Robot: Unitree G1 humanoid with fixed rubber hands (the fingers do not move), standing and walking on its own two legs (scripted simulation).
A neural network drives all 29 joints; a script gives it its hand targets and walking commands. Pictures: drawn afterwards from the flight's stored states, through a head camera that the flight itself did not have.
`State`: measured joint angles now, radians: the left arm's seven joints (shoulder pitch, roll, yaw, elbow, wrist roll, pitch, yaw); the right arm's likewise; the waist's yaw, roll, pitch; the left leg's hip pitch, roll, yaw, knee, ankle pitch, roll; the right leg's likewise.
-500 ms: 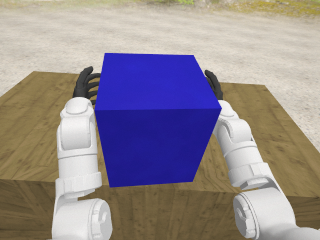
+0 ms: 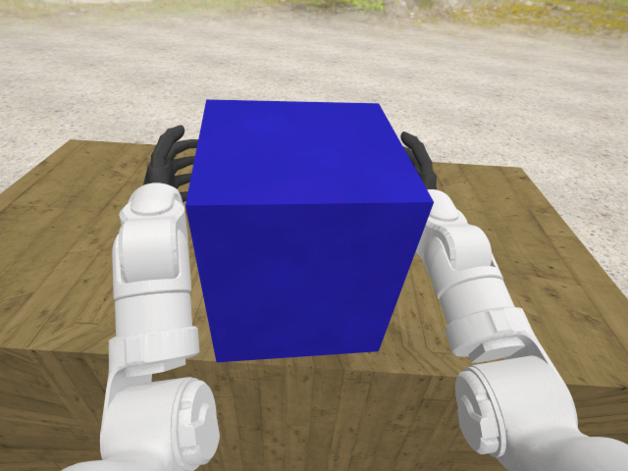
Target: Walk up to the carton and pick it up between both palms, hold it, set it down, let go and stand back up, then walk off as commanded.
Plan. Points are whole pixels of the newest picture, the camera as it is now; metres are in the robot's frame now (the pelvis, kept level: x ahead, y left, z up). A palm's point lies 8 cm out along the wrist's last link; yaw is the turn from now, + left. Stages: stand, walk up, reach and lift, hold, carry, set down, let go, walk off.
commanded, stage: hold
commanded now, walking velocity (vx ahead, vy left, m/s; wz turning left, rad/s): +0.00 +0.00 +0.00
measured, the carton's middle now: (297, 233) +0.35 +0.00 +0.18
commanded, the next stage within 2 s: none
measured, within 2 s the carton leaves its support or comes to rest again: neither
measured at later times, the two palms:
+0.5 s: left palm (165, 194) +0.36 +0.15 +0.23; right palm (417, 197) +0.36 -0.15 +0.22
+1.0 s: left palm (162, 193) +0.36 +0.16 +0.23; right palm (414, 194) +0.36 -0.15 +0.22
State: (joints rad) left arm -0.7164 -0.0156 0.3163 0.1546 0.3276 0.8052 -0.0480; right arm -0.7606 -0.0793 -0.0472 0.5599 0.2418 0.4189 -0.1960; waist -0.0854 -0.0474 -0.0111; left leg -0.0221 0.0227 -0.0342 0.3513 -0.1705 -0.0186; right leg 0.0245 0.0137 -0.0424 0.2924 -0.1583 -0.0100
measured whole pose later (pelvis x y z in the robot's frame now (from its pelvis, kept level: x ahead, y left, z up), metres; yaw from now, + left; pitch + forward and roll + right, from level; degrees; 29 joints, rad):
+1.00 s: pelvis +0.01 +0.00 +0.00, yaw +0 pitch -9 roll -1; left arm -0.70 -0.02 0.31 0.13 0.32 0.81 -0.05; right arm -0.75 -0.08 -0.04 0.54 0.26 0.43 -0.20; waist -0.09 -0.05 -0.01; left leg -0.02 0.02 -0.03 0.35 -0.18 -0.01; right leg 0.03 0.01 -0.04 0.29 -0.16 -0.01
